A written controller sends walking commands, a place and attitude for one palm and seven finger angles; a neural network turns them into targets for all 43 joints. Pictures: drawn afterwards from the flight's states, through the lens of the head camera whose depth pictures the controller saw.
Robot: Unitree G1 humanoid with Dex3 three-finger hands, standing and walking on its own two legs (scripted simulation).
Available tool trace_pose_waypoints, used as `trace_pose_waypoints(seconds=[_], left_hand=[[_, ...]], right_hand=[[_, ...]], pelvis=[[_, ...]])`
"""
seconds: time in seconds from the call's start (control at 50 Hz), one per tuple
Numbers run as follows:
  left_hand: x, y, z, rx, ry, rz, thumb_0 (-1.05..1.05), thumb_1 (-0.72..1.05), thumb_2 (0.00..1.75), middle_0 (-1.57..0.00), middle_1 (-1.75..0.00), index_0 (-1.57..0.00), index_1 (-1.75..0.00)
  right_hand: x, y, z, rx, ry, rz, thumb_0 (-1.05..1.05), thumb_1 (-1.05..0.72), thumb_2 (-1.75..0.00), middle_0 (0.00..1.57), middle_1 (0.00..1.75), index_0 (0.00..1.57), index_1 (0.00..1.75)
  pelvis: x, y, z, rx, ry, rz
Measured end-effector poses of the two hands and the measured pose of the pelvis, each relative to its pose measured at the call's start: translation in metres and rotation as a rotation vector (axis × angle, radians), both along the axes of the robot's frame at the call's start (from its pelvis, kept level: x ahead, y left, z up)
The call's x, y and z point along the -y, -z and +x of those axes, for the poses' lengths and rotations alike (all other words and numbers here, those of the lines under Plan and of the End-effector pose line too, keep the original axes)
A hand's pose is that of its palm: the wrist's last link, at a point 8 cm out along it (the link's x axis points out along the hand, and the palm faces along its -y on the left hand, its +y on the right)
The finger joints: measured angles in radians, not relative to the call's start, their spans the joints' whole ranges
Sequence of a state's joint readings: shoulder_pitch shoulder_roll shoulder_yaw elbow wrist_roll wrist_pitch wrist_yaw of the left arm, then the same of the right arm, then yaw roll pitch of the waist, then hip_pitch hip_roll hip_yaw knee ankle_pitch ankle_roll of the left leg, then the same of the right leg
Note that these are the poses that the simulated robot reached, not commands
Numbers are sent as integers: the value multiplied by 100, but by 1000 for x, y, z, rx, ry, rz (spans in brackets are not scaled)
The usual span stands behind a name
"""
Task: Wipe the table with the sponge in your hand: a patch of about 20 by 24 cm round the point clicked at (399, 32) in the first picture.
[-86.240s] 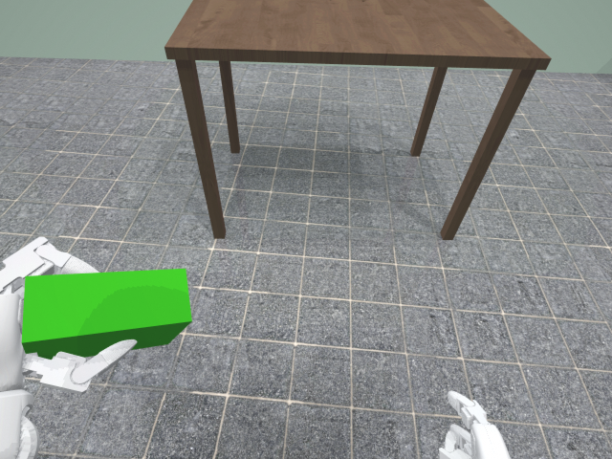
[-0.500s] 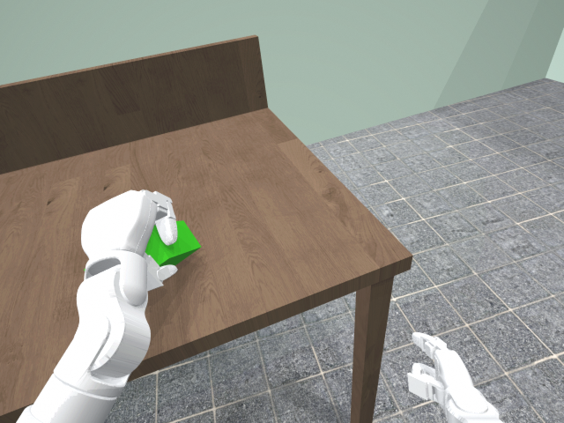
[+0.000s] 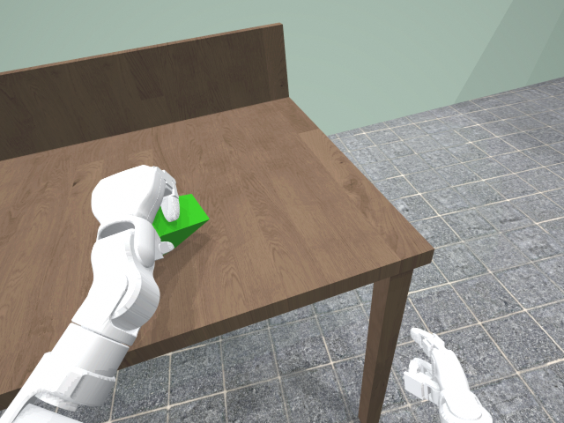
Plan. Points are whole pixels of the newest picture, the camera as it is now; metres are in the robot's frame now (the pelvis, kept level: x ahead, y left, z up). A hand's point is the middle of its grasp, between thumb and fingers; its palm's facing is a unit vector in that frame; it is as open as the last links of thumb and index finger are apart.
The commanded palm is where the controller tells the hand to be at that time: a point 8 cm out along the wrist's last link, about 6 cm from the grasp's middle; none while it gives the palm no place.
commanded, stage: wipe forward along the middle lane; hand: left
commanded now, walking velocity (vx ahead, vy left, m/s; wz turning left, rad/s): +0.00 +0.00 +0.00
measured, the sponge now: (165, 228) +0.36 +0.24 +0.12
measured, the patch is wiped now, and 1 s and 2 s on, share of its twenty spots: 0.90 0.90 0.90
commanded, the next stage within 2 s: slide back across to the first lane in 1.38 s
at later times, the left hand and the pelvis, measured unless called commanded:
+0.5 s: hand (157, 202) +0.36 +0.24 +0.18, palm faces +0.12 -0.04 -0.99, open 6.9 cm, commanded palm +0.33 +0.26 +0.19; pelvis +0.01 +0.01 +0.00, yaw +0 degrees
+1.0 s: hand (153, 185) +0.41 +0.26 +0.18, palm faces -0.01 +0.02 -1.00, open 6.9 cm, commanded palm +0.38 +0.28 +0.20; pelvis +0.01 +0.00 +0.00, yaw +0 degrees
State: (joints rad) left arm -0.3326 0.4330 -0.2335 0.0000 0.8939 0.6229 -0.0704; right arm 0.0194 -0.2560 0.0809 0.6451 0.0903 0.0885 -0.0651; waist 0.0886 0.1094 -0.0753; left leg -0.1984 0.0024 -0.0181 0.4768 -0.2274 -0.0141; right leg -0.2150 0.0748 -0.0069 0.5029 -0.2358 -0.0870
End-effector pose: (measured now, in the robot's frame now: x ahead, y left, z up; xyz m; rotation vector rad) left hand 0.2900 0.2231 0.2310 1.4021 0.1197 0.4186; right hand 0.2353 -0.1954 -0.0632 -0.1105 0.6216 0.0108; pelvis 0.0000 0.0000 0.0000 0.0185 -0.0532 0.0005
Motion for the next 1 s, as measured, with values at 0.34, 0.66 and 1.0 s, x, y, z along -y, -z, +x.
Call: trace_pose_waypoints(seconds=[0.34,0.66,1.0], left_hand=[[-7,4,36,-68,-31,39,-5,-37,111,-76,-156,-121,-160],[-17,3,64,-142,-63,83,-5,-37,113,-76,-158,-120,-160],[-32,0,97,-226,-52,129,-4,-39,114,-78,-157,-120,-160]], right_hand=[[7,14,-8,-93,30,-24,1,-90,-90,20,30,20,30],[21,18,-19,-112,64,-34,1,-90,-90,20,30,20,30],[54,45,-73,-265,153,-80,1,-90,-90,20,30,20,30]], pelvis=[[-10,-1,12,-24,-1,-1],[-4,-1,12,-42,1,-2],[3,-2,11,-77,-4,-5]])
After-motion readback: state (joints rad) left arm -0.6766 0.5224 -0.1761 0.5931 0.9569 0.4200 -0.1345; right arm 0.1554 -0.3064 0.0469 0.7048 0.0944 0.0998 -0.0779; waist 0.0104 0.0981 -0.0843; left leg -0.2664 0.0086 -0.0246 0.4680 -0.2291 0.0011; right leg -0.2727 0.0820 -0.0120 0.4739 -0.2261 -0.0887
